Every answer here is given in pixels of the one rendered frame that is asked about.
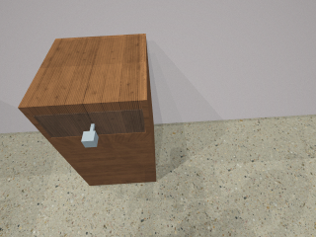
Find drawer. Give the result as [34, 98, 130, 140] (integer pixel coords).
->
[33, 109, 145, 138]

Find handle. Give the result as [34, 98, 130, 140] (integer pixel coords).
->
[81, 123, 99, 148]

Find cabinet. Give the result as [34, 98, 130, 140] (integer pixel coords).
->
[18, 34, 157, 186]

